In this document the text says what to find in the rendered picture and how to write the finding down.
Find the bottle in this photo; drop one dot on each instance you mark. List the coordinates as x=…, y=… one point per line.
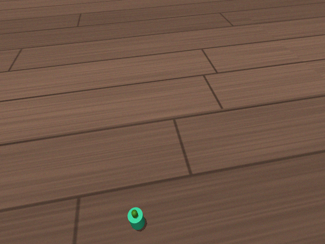
x=136, y=218

